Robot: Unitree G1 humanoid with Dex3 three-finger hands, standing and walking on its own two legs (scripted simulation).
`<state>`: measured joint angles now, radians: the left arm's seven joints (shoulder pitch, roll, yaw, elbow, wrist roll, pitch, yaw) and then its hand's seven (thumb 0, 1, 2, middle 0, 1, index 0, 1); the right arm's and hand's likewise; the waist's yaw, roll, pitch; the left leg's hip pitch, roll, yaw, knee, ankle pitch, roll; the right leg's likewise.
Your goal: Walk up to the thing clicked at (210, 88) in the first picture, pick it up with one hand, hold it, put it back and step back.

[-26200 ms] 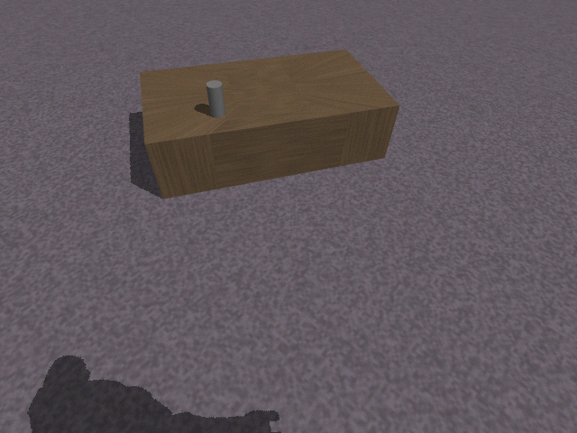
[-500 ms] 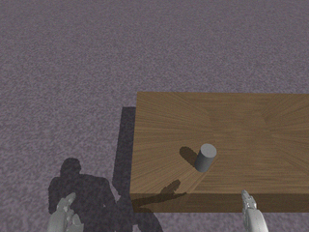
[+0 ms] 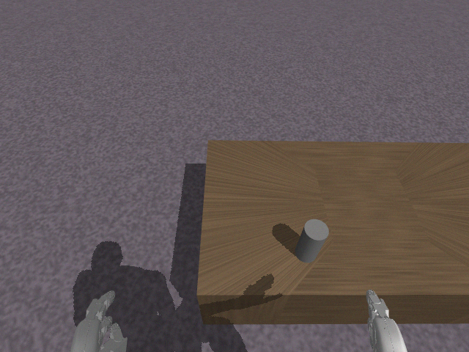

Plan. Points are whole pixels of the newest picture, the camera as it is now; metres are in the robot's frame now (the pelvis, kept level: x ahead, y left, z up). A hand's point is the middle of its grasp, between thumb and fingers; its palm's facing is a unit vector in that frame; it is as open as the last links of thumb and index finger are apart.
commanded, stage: home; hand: right
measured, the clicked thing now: (310, 241) +0.50 -0.24 -0.32
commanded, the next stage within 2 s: stand in 0.02 s
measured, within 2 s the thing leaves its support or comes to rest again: neither
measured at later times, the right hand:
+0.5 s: hand out of the picture +0.12 -0.23 -0.11, palm faces -0.03 +0.94 -0.35, open 11.0 cm
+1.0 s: hand out of the picture +0.04 -0.26 -0.11, palm faces -0.02 +0.94 -0.34, open 7.4 cm
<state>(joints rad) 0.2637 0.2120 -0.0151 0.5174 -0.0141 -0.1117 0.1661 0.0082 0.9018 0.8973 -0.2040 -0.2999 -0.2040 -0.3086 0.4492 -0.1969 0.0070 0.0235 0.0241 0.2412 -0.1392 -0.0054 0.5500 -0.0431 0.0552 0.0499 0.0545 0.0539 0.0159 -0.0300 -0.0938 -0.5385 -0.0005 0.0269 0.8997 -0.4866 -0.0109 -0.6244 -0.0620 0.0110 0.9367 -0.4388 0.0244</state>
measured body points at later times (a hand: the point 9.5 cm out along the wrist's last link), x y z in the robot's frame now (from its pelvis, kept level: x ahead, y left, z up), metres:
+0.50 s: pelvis +0.00 -0.01 +0.02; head +0.01 -0.01 +0.47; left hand +0.11 +0.28 -0.09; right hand +0.12 -0.28 -0.08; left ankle -0.02 +0.13 -0.69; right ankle +0.02 -0.13 -0.69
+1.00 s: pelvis -0.01 -0.01 +0.05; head -0.02 -0.01 +0.50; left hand +0.05 +0.27 -0.09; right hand +0.05 -0.30 -0.08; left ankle -0.02 +0.13 -0.69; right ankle +0.02 -0.13 -0.69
